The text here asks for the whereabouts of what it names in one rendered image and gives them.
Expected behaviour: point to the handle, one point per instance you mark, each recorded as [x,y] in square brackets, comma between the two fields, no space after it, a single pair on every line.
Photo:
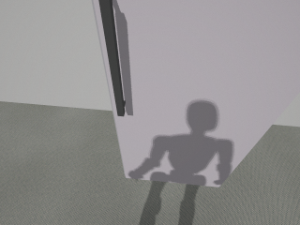
[107,17]

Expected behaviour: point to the fridge door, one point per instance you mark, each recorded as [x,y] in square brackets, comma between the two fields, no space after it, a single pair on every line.
[203,80]

